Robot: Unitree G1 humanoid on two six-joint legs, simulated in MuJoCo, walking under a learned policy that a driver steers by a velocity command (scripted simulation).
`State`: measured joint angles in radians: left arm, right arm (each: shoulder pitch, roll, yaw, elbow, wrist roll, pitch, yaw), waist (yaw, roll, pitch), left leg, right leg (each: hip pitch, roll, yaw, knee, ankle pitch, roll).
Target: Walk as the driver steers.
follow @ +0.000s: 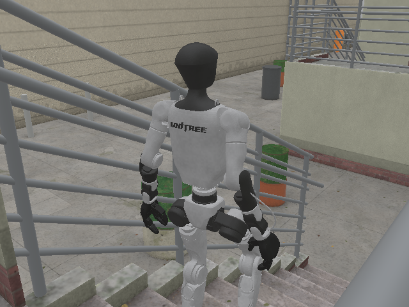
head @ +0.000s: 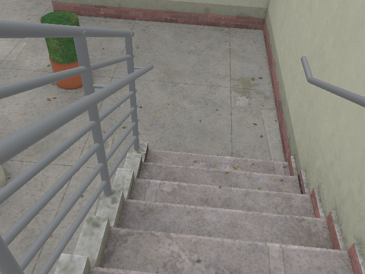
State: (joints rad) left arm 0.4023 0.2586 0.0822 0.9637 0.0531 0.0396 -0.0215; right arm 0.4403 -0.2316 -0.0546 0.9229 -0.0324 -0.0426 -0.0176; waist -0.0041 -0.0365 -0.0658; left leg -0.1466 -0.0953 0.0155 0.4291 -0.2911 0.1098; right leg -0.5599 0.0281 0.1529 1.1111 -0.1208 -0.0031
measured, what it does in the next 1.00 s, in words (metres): goes down: right foot 0.16 m lower, then left foot 0.16 m lower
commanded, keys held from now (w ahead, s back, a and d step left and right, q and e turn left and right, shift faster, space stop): w+e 0.38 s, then w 0.04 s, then w+q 0.58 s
